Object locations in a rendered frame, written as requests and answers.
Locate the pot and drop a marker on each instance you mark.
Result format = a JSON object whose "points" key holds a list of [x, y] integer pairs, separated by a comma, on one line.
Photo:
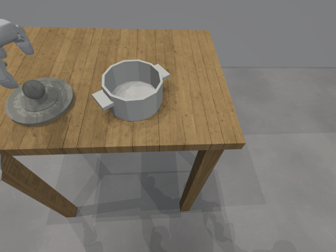
{"points": [[132, 89]]}

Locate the knob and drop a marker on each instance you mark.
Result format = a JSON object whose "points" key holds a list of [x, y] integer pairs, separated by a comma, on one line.
{"points": [[33, 89]]}

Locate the table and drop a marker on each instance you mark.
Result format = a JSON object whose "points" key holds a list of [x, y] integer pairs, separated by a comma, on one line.
{"points": [[196, 113]]}

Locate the lid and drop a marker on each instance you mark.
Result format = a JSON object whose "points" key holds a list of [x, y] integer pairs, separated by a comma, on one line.
{"points": [[55, 102]]}

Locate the robot left hand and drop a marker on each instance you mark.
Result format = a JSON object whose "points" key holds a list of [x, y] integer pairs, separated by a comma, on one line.
{"points": [[11, 33]]}

